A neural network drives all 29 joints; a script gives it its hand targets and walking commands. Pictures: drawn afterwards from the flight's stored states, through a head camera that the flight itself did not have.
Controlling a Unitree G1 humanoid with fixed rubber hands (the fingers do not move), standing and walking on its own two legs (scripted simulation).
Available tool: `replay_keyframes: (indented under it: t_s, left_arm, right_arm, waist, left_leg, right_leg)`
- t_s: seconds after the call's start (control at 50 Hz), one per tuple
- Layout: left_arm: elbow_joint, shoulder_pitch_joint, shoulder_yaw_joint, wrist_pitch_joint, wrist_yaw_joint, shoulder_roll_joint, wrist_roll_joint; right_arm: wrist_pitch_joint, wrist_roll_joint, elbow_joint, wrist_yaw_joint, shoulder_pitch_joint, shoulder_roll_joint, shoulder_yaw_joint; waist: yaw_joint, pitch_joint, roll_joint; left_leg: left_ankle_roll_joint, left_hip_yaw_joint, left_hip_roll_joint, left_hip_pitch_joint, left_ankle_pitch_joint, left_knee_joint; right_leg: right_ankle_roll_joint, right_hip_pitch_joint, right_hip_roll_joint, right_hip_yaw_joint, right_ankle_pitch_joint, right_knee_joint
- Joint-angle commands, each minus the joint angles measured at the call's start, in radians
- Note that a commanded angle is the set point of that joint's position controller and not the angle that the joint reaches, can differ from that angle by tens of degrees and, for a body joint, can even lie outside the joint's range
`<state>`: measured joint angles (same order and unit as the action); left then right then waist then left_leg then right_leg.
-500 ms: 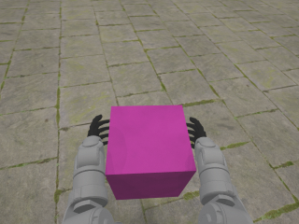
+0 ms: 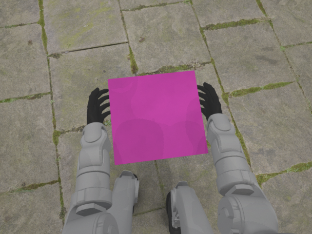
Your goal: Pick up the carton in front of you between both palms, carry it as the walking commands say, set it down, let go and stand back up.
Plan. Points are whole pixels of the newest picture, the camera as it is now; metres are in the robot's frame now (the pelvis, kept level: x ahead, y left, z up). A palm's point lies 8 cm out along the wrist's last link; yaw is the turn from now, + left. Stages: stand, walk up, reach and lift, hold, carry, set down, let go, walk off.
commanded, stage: set down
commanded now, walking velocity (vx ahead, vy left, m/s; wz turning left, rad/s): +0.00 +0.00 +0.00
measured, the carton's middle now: (155, 123) +0.40 +0.03 -0.15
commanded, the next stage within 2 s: none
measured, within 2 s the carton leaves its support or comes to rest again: neither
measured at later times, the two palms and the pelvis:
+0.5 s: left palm (99, 126) +0.40 +0.21 -0.22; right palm (188, 114) +0.46 -0.08 -0.22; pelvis -0.02 -0.01 -0.12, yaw -1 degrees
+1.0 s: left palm (101, 131) +0.41 +0.24 -0.37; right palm (172, 116) +0.50 -0.05 -0.37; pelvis -0.05 -0.01 -0.23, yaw -2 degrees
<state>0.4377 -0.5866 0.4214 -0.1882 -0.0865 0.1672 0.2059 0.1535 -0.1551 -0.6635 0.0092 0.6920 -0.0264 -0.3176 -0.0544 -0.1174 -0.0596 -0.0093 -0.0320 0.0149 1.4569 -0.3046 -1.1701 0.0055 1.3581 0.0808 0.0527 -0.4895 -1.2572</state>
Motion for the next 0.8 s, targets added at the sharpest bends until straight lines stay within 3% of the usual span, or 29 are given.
replay_keyframes:
  t_s: [0.0,0.2,0.44,0.78]
  left_arm:
    - [0.093,-0.520,-0.588,-0.019,0.193,0.843,-0.060]
    - [0.196,-0.625,-0.451,-0.022,0.226,0.773,-0.052]
    - [0.172,-0.769,-0.415,-0.017,0.217,0.691,-0.103]
    - [0.191,-1.014,-0.331,-0.047,0.221,0.593,-0.123]
  right_arm:
    - [0.010,0.059,0.001,0.182,0.520,-0.922,0.503]
    - [0.004,0.025,-0.111,0.133,0.624,-0.895,0.410]
    - [-0.010,0.084,-0.083,0.078,0.810,-0.840,0.475]
    - [0.018,0.107,-0.199,0.078,1.049,-0.725,0.422]
  waist:
    - [-0.042,-0.843,0.015]
    - [-0.067,-0.853,-0.001]
    - [-0.123,-1.016,-0.039]
    - [-0.166,-0.982,-0.034]
  left_leg:
    - [-0.019,0.024,0.115,-0.662,0.213,-0.012]
    - [-0.026,0.055,0.122,-0.385,0.212,-0.183]
    - [-0.043,0.081,0.114,-0.205,0.223,-0.378]
    - [-0.054,0.100,0.093,-0.044,0.157,-0.574]
  right_leg:
    - [0.004,-0.059,0.100,-0.015,0.154,0.126]
    - [0.007,0.109,0.106,-0.015,0.155,-0.012]
    - [0.013,0.208,0.128,-0.037,0.153,-0.217]
    - [-0.008,0.467,0.136,-0.076,0.033,-0.445]
